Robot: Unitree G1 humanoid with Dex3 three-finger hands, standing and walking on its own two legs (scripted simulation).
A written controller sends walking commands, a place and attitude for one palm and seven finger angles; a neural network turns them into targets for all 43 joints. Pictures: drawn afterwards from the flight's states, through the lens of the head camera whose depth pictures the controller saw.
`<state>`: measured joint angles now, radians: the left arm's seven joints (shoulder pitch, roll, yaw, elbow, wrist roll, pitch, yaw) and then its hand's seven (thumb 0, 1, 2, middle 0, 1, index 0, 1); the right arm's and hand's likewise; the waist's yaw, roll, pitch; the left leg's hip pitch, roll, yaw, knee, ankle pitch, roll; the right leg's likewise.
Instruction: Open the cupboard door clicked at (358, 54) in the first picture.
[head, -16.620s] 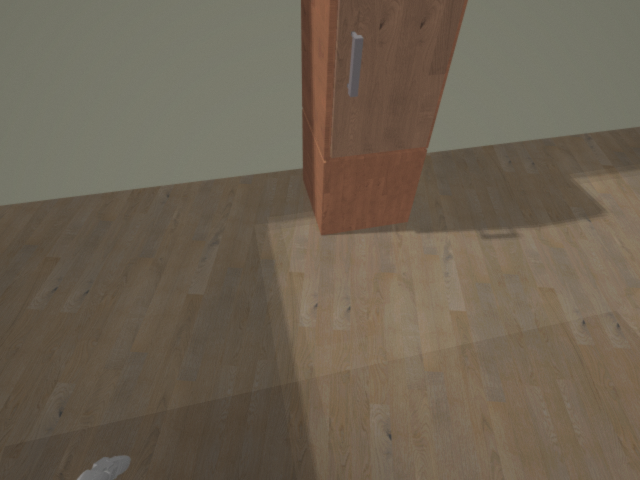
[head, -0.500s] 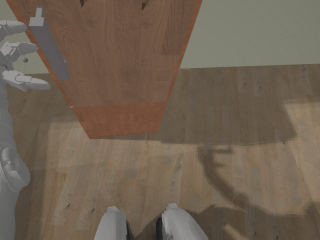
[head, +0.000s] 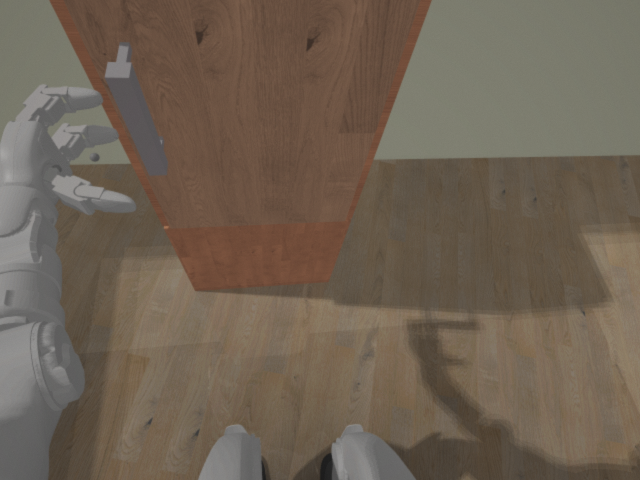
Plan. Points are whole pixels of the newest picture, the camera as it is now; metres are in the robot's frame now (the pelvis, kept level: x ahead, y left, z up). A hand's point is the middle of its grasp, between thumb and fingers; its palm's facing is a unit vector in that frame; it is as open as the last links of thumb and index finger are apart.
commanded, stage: move the hooked fingers beside the handle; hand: left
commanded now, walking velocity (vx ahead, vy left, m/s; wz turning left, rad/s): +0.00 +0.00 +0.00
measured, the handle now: (143, 114) +0.55 +0.20 +0.06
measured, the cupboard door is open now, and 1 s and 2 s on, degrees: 0 0 0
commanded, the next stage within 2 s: slide the fingers in behind the handle in 0.22 s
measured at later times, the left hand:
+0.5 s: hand (108, 146) +0.50 +0.23 +0.06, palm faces +0.03 -1.00 +0.00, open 14.0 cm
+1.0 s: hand (131, 148) +0.50 +0.20 +0.06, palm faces +0.03 -1.00 +0.01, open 13.9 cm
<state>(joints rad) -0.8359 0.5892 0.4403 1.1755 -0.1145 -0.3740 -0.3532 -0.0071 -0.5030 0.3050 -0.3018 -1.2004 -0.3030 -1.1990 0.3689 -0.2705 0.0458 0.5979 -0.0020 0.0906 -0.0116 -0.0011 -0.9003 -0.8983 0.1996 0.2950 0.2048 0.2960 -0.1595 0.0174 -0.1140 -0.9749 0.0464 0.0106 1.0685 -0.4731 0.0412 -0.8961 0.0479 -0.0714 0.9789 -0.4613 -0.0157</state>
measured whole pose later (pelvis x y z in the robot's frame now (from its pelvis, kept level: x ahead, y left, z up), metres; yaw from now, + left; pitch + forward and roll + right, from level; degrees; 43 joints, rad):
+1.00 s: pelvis +0.00 +0.00 -0.01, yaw +0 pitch +23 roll -4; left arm -0.86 0.49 0.40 1.12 -0.10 -0.40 -0.25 -0.01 -0.50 0.31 -0.30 -1.20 -0.31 -1.20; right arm 0.38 -0.26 0.03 0.62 -0.02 0.08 0.01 0.00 -0.90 -0.90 0.20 0.29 0.20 0.30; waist -0.16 0.03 -0.12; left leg -1.01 0.05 0.01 1.10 -0.48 0.04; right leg -0.93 0.05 -0.07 1.01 -0.47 -0.01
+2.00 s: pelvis +0.00 -0.01 -0.01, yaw +1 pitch +22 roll -3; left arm -0.86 0.42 0.34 1.15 -0.09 -0.45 -0.13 -0.01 -0.50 0.31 -0.27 -1.20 -0.26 -1.20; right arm 0.38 -0.25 0.02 0.65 -0.02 0.06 0.03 0.00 -0.90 -0.90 0.20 0.29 0.20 0.30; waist -0.16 0.03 -0.12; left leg -1.00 0.04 0.01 1.09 -0.48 0.03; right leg -0.93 0.04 -0.07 1.03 -0.48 -0.03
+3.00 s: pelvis +0.00 -0.01 +0.00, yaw +0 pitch +21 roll -3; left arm -0.79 0.41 0.36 1.09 -0.10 -0.45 -0.14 0.01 0.71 0.78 -0.33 -1.33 -0.32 -1.35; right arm 0.37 -0.25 0.02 0.63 -0.02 0.08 0.02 0.00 -0.90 -0.90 0.20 0.29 0.20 0.30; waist -0.15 0.03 -0.13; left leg -0.96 0.04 0.02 1.07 -0.48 0.03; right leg -0.90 0.05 -0.06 1.01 -0.48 -0.03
